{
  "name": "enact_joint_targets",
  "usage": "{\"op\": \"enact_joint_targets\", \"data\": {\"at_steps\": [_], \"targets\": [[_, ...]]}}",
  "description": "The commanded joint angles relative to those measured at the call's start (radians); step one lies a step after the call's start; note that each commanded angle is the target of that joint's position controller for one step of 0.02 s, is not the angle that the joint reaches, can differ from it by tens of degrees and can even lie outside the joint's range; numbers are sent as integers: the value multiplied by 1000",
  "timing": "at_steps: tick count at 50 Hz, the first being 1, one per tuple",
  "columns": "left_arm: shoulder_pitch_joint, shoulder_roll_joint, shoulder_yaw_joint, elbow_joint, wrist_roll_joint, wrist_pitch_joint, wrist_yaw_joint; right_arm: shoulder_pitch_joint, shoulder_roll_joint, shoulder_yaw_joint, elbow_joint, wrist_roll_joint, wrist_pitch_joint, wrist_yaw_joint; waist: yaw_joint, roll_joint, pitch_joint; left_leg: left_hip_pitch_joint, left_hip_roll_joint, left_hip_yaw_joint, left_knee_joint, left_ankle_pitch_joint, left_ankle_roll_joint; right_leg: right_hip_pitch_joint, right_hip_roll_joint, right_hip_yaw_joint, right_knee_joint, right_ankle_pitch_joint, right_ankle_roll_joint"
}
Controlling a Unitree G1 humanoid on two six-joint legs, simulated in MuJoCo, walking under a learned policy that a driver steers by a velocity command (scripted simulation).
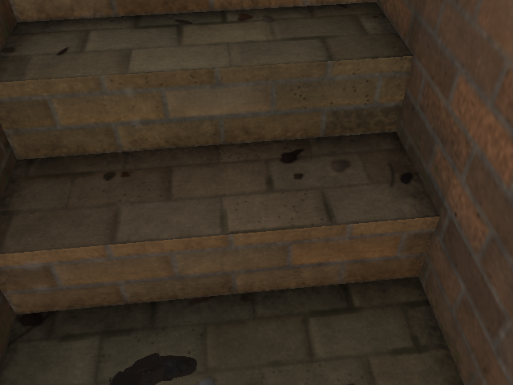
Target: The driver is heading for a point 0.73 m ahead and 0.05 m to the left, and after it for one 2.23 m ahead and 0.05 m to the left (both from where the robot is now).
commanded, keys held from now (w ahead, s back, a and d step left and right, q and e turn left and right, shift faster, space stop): w+q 0.42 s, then w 0.28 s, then w+e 0.26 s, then e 0.04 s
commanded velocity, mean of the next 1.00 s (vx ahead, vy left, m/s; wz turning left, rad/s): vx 0.50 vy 0.00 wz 0.29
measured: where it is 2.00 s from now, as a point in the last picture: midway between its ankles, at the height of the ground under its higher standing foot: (151, 213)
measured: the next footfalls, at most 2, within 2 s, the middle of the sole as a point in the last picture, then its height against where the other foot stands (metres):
right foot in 0.02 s outside the picture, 0.19 m higher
left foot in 0.68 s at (183, 363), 0.19 m higher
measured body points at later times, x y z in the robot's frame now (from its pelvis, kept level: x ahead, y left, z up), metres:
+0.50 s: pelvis +0.23 -0.05 +0.19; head +0.23 -0.05 +0.64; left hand +0.08 +0.07 +0.03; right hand +0.46 -0.15 +0.08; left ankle +0.31 +0.10 -0.16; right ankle +0.16 -0.15 -0.54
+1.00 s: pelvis +0.51 +0.08 +0.38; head +0.50 +0.06 +0.83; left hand +0.59 +0.31 +0.27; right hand +0.47 -0.14 +0.21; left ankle +0.45 +0.11 -0.35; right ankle +0.65 -0.04 +0.02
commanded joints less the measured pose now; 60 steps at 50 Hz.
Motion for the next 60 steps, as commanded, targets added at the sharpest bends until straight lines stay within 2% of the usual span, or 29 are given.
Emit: {"op": "enact_joint_targets", "data": {"at_steps": [1,2,3,4,6,9,10,15,19,26,29,31,34,35,36,37,38,39,40,41,42,45,47,48,50,54,57,58,60], "targets": [[36,164,65,-128,-27,-41,-35,-139,-315,-73,-72,47,-48,13,216,136,8,-287,174,-92,-31,1495,192,652,142,-47,-202,118,-52],[252,208,89,-66,24,-54,-35,-106,-220,-64,-78,11,-72,13,253,-46,-206,-404,59,-81,280,1405,124,994,40,228,-402,281,-162],[405,290,119,-26,26,-51,-26,-127,-72,-26,-107,-18,-68,19,275,-309,-289,-706,-78,-74,551,677,74,1322,-158,698,-789,151,-273],[560,299,108,47,31,-25,-19,-153,-77,-43,-82,-36,-36,23,318,-401,-242,-807,-89,-119,1041,417,79,1227,-292,1108,-1082,-360,-286],[438,269,106,107,-19,-68,3,-248,-105,-72,-83,-14,-34,0,229,-274,131,-963,16,-2,1361,550,97,890,-281,894,-1117,-542,-207],[249,-18,43,154,1,-56,-42,-307,-60,-76,-101,-18,-5,-24,71,-39,174,-955,43,-11,1562,528,206,713,-256,493,-1068,-191,-155],[236,-36,39,175,7,-55,-37,-316,-36,-71,-107,1,7,-23,60,-65,181,-1014,27,-35,1577,488,247,733,-221,407,-1094,-139,-147],[236,18,36,240,73,-95,-32,-355,-76,-50,-157,31,31,23,18,-67,187,-1140,27,65,1737,482,290,763,-138,35,-1236,71,-95],[439,24,6,344,124,-90,-41,-483,-58,-3,-242,32,41,-11,62,-27,193,-1526,22,44,1911,351,323,1103,-148,-26,-1252,130,-117],[732,49,-15,398,150,-80,-44,-766,-79,44,-432,-3,98,-22,185,-79,247,-1612,173,224,1614,435,301,1311,-194,-48,-1455,174,-150],[650,50,-8,352,78,-66,-59,-957,-71,52,-506,-31,128,8,160,-100,274,-1093,178,426,1237,308,289,1040,-202,-161,-1652,503,-150],[693,181,10,380,43,-95,-70,-927,-14,61,-546,-24,146,35,64,-204,180,-815,36,526,1167,197,253,1107,-217,-214,-1469,1676,-165],[722,345,85,381,3,-102,-111,-718,-109,24,-489,-11,121,-11,-25,-367,34,-541,-107,544,579,38,224,1515,-244,-163,-1235,2339,-155],[755,255,78,362,88,-102,-131,-412,-153,9,-389,-19,122,-38,-67,-212,-223,23,-17,291,678,505,324,1157,-217,-93,-927,2224,-115],[720,215,78,351,48,-91,-163,-146,-202,-17,-297,-40,143,-59,-174,-100,-341,345,73,-23,367,442,372,862,-94,-1,-675,1562,-142],[655,93,73,336,16,-65,-184,80,-283,-51,-170,-60,141,-68,-187,78,-238,381,260,-498,8,407,477,559,118,114,-81,561,-85],[420,159,128,150,-98,-154,-32,-204,-341,-127,-213,-34,89,-127,-66,19,-134,208,318,-502,-88,335,316,511,144,138,410,406,-20],[297,73,111,63,-96,-162,35,-309,-295,-120,-192,-44,59,-140,-1,-79,-28,59,306,-345,-40,190,263,426,93,177,530,499,-29],[459,-19,74,272,-33,-98,-68,-133,-120,-59,-103,-29,37,-70,-59,71,141,39,288,-393,-35,197,321,147,101,355,670,534,-111],[422,-11,75,221,-17,-79,-86,-117,-41,-35,-52,-39,31,-32,11,10,193,38,261,-297,-24,238,245,20,110,374,692,553,-190],[378,-50,56,181,-22,-54,-88,-193,-16,-18,-18,-95,34,-10,109,-73,191,-56,263,-181,-34,196,203,-44,83,371,760,558,-241],[411,-66,49,157,-55,-2,-113,-336,3,-6,-36,-70,15,-36,259,12,224,-197,181,247,-128,296,137,-159,101,195,986,337,-296],[313,-62,39,69,-57,3,-109,-413,-48,2,-44,-142,10,-30,331,-16,260,-413,144,351,-193,138,124,-131,80,150,913,420,-312],[215,63,68,11,-53,-2,-99,-426,-98,4,-82,-155,6,-10,337,-91,200,-543,125,402,-209,54,103,33,48,91,682,564,-261],[33,124,83,-74,-112,8,-96,-326,-174,-8,-91,-156,12,-9,248,-5,222,-585,112,490,-356,236,86,188,33,17,454,586,-203],[149,136,92,-56,-70,24,-102,-185,-403,-43,-105,-42,-14,17,241,57,44,-25,272,451,-240,1842,128,319,136,-136,5,330,-57],[289,114,78,-62,-61,26,-66,-244,-421,-85,-76,-11,-37,18,247,138,41,419,333,384,57,2138,115,262,230,-126,-480,145,-35],[376,170,89,-35,-69,19,-48,-175,-383,-88,-99,-53,-39,14,193,39,-106,242,271,368,241,2067,84,508,219,69,-400,525,-124],[560,257,117,-17,22,11,-21,-313,-288,-107,-207,-57,-6,28,234,-367,-195,-328,-44,252,961,295,-21,840,17,741,-942,532,-361]]}}
Velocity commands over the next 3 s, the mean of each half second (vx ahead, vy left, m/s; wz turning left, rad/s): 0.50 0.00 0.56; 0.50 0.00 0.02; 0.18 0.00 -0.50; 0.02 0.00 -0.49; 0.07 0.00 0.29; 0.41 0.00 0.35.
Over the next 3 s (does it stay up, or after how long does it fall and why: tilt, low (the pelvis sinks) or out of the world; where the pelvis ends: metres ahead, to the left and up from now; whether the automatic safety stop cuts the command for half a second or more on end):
stays up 0.96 0.21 0.67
